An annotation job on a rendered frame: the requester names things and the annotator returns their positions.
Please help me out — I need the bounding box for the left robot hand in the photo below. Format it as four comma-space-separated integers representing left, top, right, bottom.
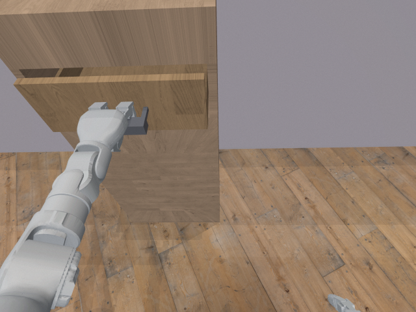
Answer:
77, 101, 137, 152

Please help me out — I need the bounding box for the handle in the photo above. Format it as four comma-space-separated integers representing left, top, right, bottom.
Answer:
124, 107, 149, 135

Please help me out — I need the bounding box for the left robot upper arm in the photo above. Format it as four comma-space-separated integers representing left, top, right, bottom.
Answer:
0, 239, 82, 312

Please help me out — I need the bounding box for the left robot forearm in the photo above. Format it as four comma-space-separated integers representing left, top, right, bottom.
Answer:
0, 140, 112, 288

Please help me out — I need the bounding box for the right robot hand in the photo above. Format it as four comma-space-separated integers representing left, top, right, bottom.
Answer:
328, 294, 361, 312

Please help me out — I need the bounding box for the drawer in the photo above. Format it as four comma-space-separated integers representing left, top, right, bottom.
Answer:
14, 64, 209, 132

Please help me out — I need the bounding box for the cabinet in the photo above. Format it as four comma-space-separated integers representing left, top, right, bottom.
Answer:
0, 0, 220, 222

